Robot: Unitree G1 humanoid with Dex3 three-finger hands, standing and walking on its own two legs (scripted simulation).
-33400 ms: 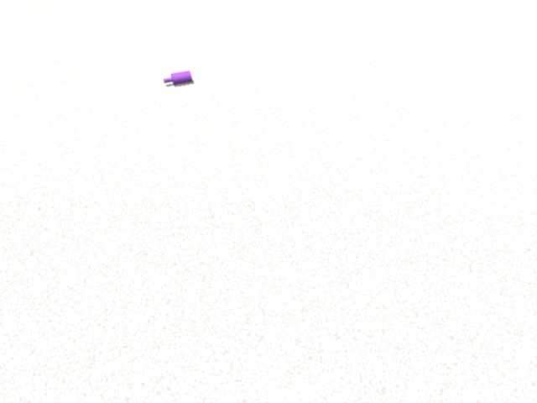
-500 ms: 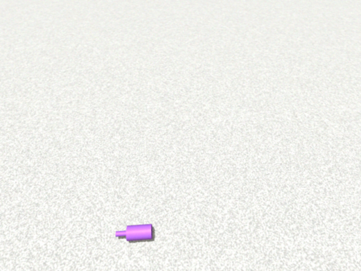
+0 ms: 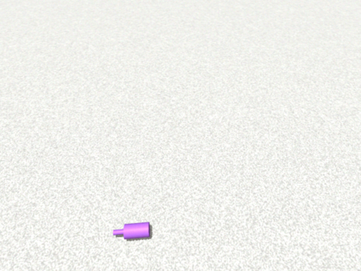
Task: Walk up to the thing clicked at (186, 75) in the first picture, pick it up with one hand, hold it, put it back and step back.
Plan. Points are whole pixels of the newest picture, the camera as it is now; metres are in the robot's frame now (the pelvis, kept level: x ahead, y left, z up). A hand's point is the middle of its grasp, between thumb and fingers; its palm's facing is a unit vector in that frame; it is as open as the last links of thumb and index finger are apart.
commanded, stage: stand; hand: left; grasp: from above
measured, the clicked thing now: (131, 230) +0.45 +0.27 -0.74
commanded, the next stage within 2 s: step back in 1.28 s
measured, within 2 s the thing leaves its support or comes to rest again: neither
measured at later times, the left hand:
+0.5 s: hand out of the picture +0.08 +0.24 -0.16, palm faces +0.00 -0.94 -0.33, open 7.3 cm
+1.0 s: hand out of the picture +0.08 +0.24 -0.16, palm faces -0.01 -0.94 -0.33, open 7.3 cm
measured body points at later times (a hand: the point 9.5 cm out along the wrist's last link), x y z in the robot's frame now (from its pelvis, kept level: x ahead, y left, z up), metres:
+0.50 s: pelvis +0.01 +0.00 +0.00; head +0.02 -0.01 +0.45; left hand +0.08 +0.29 -0.13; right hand +0.08 -0.30 -0.14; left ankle +0.01 +0.13 -0.75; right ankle +0.00 -0.13 -0.75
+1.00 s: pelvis +0.01 -0.01 +0.00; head +0.02 -0.01 +0.45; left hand +0.08 +0.29 -0.13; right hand +0.07 -0.30 -0.14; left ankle +0.01 +0.13 -0.75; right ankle +0.00 -0.13 -0.75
